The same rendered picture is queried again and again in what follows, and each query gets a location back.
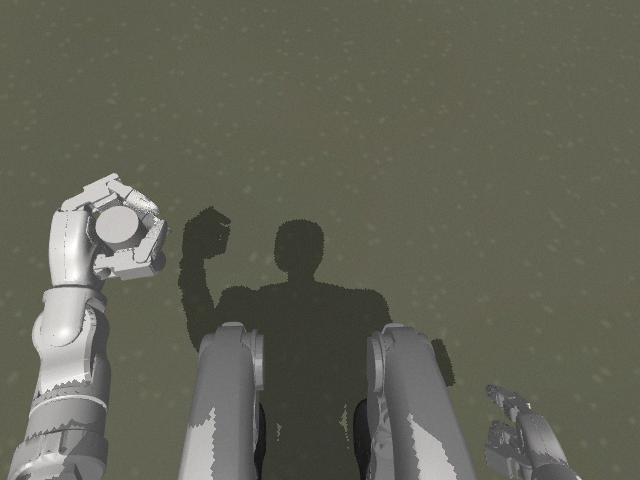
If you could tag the right robot arm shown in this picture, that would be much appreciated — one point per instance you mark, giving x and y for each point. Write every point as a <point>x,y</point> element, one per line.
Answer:
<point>554,472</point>

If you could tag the can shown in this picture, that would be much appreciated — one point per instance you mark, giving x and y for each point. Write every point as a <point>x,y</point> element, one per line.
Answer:
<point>120,228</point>

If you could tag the right robot hand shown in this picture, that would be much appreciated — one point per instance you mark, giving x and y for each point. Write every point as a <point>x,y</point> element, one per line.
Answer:
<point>532,444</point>

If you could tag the right robot foot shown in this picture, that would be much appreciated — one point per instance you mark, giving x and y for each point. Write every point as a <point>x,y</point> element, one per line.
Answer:
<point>362,439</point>

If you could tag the left robot hand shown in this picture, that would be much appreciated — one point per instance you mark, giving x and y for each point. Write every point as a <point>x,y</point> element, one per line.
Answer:
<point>78,256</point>

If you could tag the left robot arm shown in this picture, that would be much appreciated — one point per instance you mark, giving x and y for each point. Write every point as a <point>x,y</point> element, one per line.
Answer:
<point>65,439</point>

